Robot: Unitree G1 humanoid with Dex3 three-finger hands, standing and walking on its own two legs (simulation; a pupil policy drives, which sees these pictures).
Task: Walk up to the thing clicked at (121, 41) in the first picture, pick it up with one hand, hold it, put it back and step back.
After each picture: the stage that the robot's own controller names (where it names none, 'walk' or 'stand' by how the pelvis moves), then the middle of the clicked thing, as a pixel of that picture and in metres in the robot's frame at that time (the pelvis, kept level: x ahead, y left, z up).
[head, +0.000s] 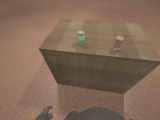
stand; (117, 43) +0.65 -0.19 +0.06
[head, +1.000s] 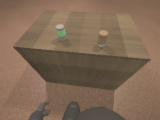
rise first; (101, 39) +0.59 -0.03 +0.09
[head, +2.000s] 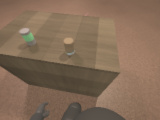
stand; (69, 47) +0.46 +0.20 +0.10
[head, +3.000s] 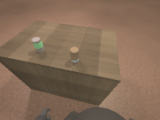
stand; (74, 55) +0.46 +0.16 +0.06
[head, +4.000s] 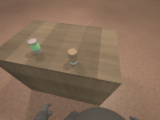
stand; (72, 57) +0.43 +0.17 +0.06
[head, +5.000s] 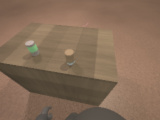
stand; (70, 57) +0.44 +0.19 +0.06
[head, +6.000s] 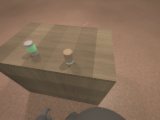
stand; (68, 57) +0.44 +0.20 +0.06
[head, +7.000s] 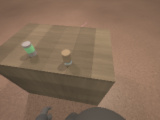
rise first; (67, 57) +0.43 +0.21 +0.06
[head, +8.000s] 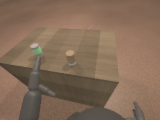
rise first; (71, 58) +0.43 +0.21 +0.06
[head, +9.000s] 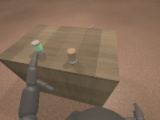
go down; (72, 56) +0.45 +0.21 +0.06
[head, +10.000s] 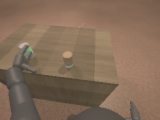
go down; (68, 60) +0.41 +0.19 +0.07
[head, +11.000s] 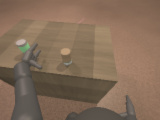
close in; (66, 57) +0.42 +0.19 +0.07
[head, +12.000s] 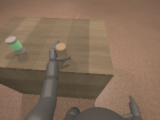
close; (62, 52) +0.44 +0.20 +0.10
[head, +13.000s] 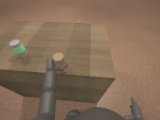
lift; (60, 62) +0.36 +0.22 +0.10
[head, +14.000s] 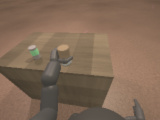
lift; (64, 55) +0.34 +0.18 +0.21
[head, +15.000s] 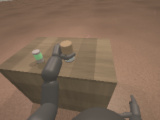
hold; (67, 52) +0.34 +0.16 +0.25
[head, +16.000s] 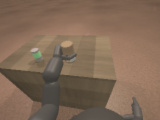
hold; (68, 52) +0.34 +0.16 +0.24
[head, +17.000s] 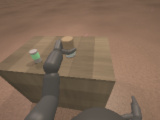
crouch; (69, 47) +0.37 +0.16 +0.25
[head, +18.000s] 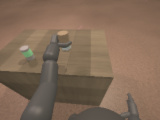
lower; (64, 41) +0.45 +0.18 +0.22
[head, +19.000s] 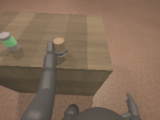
lower; (60, 47) +0.46 +0.20 +0.11
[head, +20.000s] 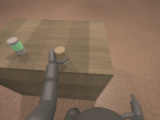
lower; (61, 56) +0.41 +0.21 +0.10
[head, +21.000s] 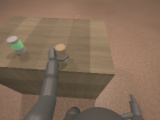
lower; (61, 53) +0.43 +0.21 +0.10
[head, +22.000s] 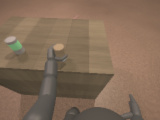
lower; (60, 53) +0.43 +0.21 +0.10
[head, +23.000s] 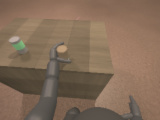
open; (63, 54) +0.42 +0.20 +0.09
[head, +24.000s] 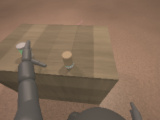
sink last; (68, 60) +0.40 +0.18 +0.08
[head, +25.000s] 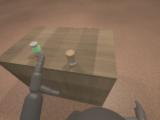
stand; (71, 58) +0.43 +0.20 +0.07
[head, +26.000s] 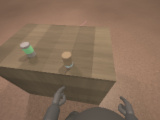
stand; (67, 60) +0.40 +0.20 +0.06
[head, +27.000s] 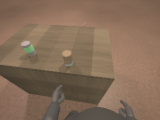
stand; (67, 58) +0.42 +0.20 +0.06
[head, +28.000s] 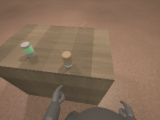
stand; (67, 59) +0.41 +0.20 +0.06
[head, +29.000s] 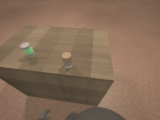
walk; (67, 60) +0.41 +0.20 +0.06
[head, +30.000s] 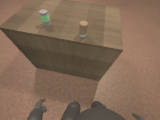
walk; (83, 29) +0.66 +0.13 +0.07
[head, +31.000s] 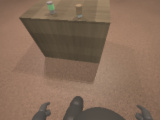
walk; (79, 11) +1.00 +0.23 +0.09
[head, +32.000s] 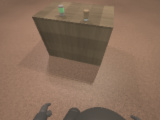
stand; (86, 15) +1.09 +0.15 +0.08
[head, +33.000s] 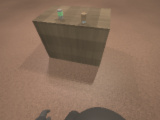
stand; (83, 18) +1.11 +0.15 +0.06
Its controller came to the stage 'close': yes
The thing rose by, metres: 0.22
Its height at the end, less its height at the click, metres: +0.00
